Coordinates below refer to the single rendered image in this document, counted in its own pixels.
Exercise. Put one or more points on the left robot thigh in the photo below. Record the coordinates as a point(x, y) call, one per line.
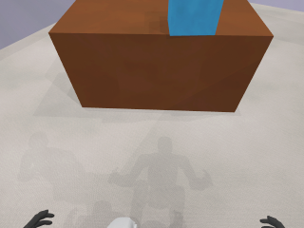
point(122, 222)

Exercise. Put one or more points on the robot left hand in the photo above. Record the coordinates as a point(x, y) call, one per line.
point(37, 221)

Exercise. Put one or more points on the carton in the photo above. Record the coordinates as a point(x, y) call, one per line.
point(193, 17)

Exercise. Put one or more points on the robot right hand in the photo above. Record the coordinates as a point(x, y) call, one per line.
point(272, 221)

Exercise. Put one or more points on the pedestal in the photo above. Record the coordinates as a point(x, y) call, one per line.
point(120, 54)

